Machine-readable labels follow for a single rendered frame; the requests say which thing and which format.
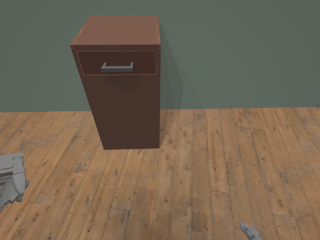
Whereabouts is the left robot hand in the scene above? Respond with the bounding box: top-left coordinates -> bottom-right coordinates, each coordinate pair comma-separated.
0,152 -> 30,213

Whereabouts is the cabinet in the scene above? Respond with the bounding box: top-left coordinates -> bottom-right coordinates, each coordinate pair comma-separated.
70,15 -> 161,150

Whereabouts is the right robot hand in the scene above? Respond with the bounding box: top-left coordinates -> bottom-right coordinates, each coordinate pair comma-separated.
239,222 -> 264,240

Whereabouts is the handle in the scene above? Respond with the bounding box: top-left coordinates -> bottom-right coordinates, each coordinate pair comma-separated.
101,62 -> 133,72

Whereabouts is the drawer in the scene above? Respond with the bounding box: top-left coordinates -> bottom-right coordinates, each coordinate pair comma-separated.
77,50 -> 156,75

